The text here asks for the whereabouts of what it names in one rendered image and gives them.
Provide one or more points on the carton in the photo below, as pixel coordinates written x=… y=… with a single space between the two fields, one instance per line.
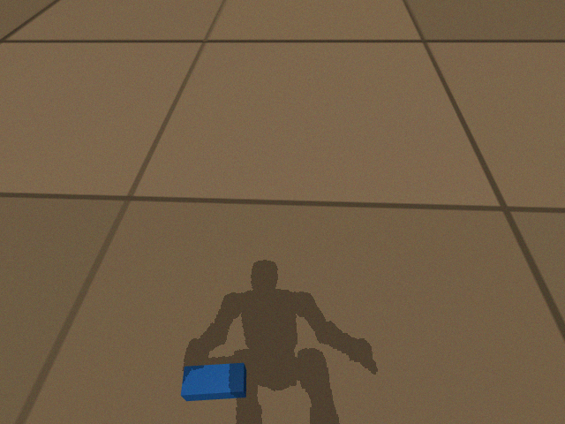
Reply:
x=214 y=382

